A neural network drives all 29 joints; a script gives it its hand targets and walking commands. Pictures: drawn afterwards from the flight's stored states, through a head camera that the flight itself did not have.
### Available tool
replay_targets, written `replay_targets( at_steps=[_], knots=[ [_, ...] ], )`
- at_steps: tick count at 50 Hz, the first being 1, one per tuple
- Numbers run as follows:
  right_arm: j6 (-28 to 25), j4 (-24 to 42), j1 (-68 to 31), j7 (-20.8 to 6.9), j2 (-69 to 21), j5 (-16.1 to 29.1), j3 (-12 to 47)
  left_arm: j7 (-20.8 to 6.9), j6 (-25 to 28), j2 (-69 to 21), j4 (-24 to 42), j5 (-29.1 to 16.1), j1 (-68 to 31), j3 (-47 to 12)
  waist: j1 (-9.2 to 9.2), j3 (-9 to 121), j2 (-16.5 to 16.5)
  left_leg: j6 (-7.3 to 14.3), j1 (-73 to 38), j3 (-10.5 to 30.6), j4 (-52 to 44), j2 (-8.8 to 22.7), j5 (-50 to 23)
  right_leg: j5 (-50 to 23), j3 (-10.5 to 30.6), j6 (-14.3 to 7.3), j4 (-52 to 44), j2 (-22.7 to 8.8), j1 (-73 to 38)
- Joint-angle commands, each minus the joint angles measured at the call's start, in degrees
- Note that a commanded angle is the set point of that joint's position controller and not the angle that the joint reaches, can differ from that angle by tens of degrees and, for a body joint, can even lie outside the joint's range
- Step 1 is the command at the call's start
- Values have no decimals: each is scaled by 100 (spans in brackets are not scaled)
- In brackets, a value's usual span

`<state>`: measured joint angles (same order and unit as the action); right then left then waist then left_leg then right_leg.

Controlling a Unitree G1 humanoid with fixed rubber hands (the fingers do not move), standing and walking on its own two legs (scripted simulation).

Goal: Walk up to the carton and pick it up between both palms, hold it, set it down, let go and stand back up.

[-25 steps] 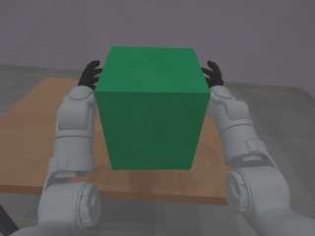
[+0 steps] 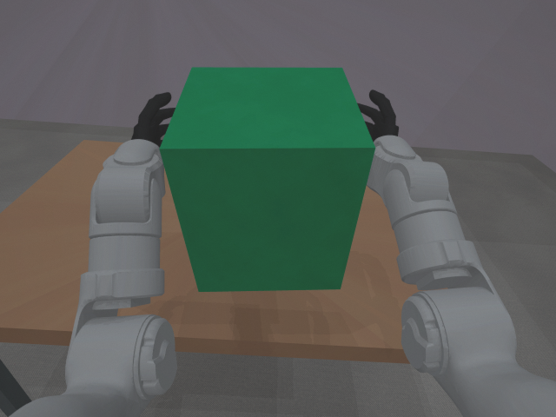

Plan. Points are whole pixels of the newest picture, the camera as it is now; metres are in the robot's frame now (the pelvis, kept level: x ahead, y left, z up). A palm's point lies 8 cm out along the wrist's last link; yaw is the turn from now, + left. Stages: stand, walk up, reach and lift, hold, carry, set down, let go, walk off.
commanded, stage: hold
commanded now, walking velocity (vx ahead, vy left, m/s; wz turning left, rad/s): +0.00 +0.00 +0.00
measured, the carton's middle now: (268, 182) +0.39 +0.01 +0.22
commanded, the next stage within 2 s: none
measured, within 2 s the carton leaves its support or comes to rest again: neither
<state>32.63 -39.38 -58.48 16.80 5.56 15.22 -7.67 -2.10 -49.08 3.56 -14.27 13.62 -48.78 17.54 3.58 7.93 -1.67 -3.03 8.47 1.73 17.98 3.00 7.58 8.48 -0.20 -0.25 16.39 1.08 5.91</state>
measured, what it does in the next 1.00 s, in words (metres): stands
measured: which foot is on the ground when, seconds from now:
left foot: down 0.00-1.00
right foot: down 0.00-1.00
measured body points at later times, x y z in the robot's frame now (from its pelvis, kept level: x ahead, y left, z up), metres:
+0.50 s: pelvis +0.00 +0.00 +0.00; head -0.07 +0.02 +0.44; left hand +0.39 +0.16 +0.28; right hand +0.40 -0.14 +0.29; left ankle +0.03 +0.15 -0.75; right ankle +0.01 -0.11 -0.75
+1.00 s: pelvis +0.00 +0.00 +0.00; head -0.07 +0.01 +0.44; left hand +0.39 +0.16 +0.28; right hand +0.40 -0.14 +0.29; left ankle +0.03 +0.15 -0.75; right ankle +0.01 -0.11 -0.75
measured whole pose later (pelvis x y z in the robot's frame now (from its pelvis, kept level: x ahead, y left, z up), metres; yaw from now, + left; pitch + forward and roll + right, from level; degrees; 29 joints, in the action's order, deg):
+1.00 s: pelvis +0.00 +0.00 +0.00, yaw +0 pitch -2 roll -1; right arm 35.4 -41.3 -61.0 17.6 7.2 17.0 -5.8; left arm -2.5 -51.2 4.3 -15.9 13.4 -50.4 17.6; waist 3.5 8.5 -1.0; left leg -3.0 8.2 1.8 18.2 3.0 7.8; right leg 8.8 -0.2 -0.2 16.8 1.1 5.8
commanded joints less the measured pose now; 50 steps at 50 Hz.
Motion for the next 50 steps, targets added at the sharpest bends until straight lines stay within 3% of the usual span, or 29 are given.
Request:
replay_targets(
  at_steps=[1,2,4,5,7,8,9,10,12,13,15,17,18,20,21,23,24,26,27,30,34,36,38,39,40,42,43,44,50],
  knots=[
    [75,1702,-4239,-588,-3448,1630,2597,-606,193,-3011,628,-892,-4062,-2137,-2,2198,390,73,-999,-122,279,-654,-1342,-1477,-80,450,29,295,-1136],
    [79,1706,-4179,-594,-3422,1597,2567,-593,210,-3116,849,-1015,-4234,-2332,142,2263,630,-16,-1018,-127,310,-636,-1397,-1590,-42,433,62,242,-1110],
    [102,1448,-4302,-615,-3334,1430,2337,-631,171,-3113,465,-874,-4179,-2212,139,1789,511,7,-731,-152,142,-663,-837,-869,-167,385,-63,319,-910],
    [83,1807,-4392,-620,-3513,1550,2481,-655,186,-3143,587,-888,-4110,-2159,-18,2137,422,69,-815,-175,172,-641,-976,-1064,-136,406,-3,322,-1089],
    [111,1463,-4577,-672,-3368,1385,2293,-644,175,-3166,139,-829,-4277,-2111,-2,1709,409,116,-494,-128,90,-603,-360,-375,-170,373,-87,300,-746],
    [130,1374,-4474,-714,-3533,1403,2352,-628,192,-3037,211,-748,-4283,-1957,-124,1828,371,168,-586,-165,49,-608,-338,-351,-141,378,-117,283,-831],
    [124,1155,-4590,-745,-3438,1386,2244,-639,194,-2993,-29,-801,-4361,-1948,-116,1649,361,182,-471,-175,8,-570,-118,-113,-106,351,-161,236,-651],
    [37,1521,-4788,-768,-3518,1382,2237,-623,224,-3199,36,-864,-4321,-2042,-111,1987,412,146,-511,-173,6,-581,-154,-124,-180,327,-105,298,-664],
    [101,976,-4597,-797,-3459,1313,2100,-589,249,-3097,130,-790,-4639,-1978,-72,1743,503,150,-434,-187,-44,-603,-39,34,-112,360,-127,259,-682],
    [45,1327,-4689,-797,-3690,1384,2256,-584,332,-3121,392,-952,-4760,-2043,-111,2057,371,168,-541,-195,16,-584,-260,-318,-112,373,-63,246,-750],
    [177,730,-4506,-824,-3465,1289,2085,-574,272,-2979,-155,-750,-4564,-1800,-118,1551,458,185,-413,-170,-102,-595,92,74,-74,366,-151,199,-523],
    [117,1051,-4470,-827,-3425,1356,2164,-621,229,-3042,-180,-749,-4269,-1771,-190,1754,312,209,-405,-167,-55,-574,-134,-241,-59,354,-127,239,-767],
    [97,1144,-4501,-798,-3407,1455,2274,-627,225,-3044,7,-862,-4285,-1905,-35,2015,313,161,-611,-164,35,-599,-524,-649,-130,385,-61,270,-893],
    [135,1003,-4435,-778,-3385,1449,2243,-612,239,-3018,-24,-750,-4326,-1764,-137,1790,422,131,-593,-148,54,-627,-632,-595,-102,395,-54,292,-859],
    [81,1286,-4457,-767,-3477,1502,2350,-603,299,-3142,362,-870,-4417,-2021,-70,2287,474,109,-808,-149,125,-633,-892,-885,-89,364,-12,299,-1026],
    [75,1586,-4419,-703,-3340,1640,2485,-568,220,-3149,228,-890,-3986,-2095,-50,2316,569,32,-829,-129,269,-648,-1349,-1392,-105,411,39,304,-1093],
    [161,1569,-4309,-663,-3507,1722,2556,-582,226,-3055,583,-847,-4172,-1949,-56,2356,382,56,-956,-131,273,-664,-1464,-1477,-128,452,64,352,-1171],
    [156,1661,-4282,-642,-3352,1813,2610,-563,207,-3037,658,-958,-4254,-2133,-25,2520,630,2,-1021,-87,357,-671,-1618,-1748,-121,486,73,271,-1168],
    [125,2037,-4304,-623,-3465,1870,2731,-564,211,-3168,938,-1026,-4143,-2249,-7,2755,429,6,-1080,-83,402,-658,-1846,-2014,-163,482,142,374,-1312],
    [223,1511,-4452,-616,-3244,1692,2380,-617,112,-3090,251,-841,-4211,-2064,-4,1959,528,31,-739,-92,239,-631,-837,-844,-167,434,-58,308,-855],
    [213,1383,-4491,-692,-3386,1577,2328,-635,162,-2959,201,-861,-4281,-1944,-112,1981,301,137,-622,-112,108,-557,-647,-740,-75,437,-80,213,-842],
    [243,982,-4485,-690,-3271,1343,2028,-674,170,-3053,-41,-737,-4446,-1833,25,1656,364,135,-448,-107,-50,-582,-81,-142,-116,378,-160,236,-710],
    [159,1481,-4557,-690,-3495,1492,2310,-669,232,-3131,252,-903,-4363,-2012,-46,2156,325,127,-623,-119,108,-600,-619,-762,-105,408,-35,272,-957],
    [238,1047,-4388,-691,-3378,1435,2163,-650,208,-3094,128,-829,-4430,-1903,36,1787,427,116,-576,-144,59,-591,-509,-539,-79,368,-76,247,-829],
    [209,1438,-4324,-695,-3598,1568,2383,-629,274,-3091,550,-936,-4431,-2018,-58,2275,327,111,-743,-102,161,-597,-892,-1018,-63,399,19,296,-1062],
    [177,1625,-4473,-676,-3443,1706,2372,-575,296,-3232,767,-1097,-4667,-2316,61,2375,601,-1,-698,-43,226,-588,-1016,-1051,-113,390,65,340,-1012],
    [161,1554,-4511,-679,-3420,1730,2364,-566,296,-3149,743,-1083,-4755,-2309,81,2349,637,9,-702,-93,266,-622,-1080,-1029,-112,382,50,330,-1003],
    [201,1532,-4536,-698,-3497,1744,2436,-541,297,-3074,530,-1041,-4577,-2125,-82,2140,461,31,-560,-97,243,-596,-904,-920,-106,401,32,316,-913],
    [294,1492,-4129,-607,-3437,1757,2452,-583,191,-3050,671,-998,-4330,-2099,45,2150,498,24,-798,-104,295,-617,-1234,-1368,-77,465,36,292,-1048]
  ],
)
